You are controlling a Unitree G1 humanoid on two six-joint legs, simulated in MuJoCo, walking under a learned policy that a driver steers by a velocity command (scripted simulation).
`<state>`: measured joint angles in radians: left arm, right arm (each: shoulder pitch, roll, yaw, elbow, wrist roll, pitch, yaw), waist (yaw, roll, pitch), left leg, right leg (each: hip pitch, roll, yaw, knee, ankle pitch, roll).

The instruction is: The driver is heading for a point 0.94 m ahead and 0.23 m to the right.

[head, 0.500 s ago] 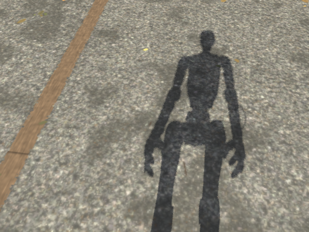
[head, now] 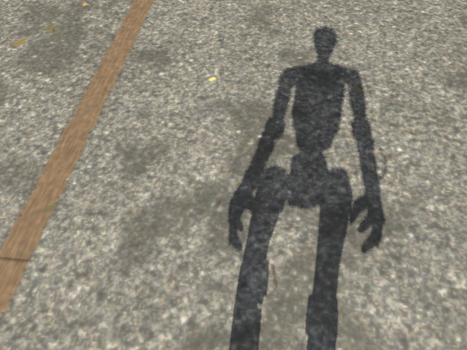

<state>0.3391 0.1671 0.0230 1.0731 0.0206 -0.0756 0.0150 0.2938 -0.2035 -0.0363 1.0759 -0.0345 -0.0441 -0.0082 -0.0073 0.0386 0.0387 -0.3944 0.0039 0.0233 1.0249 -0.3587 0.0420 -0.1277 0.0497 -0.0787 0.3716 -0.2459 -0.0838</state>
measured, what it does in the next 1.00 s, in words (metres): walks ahead: left foot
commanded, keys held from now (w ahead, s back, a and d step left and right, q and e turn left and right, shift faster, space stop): no key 1.00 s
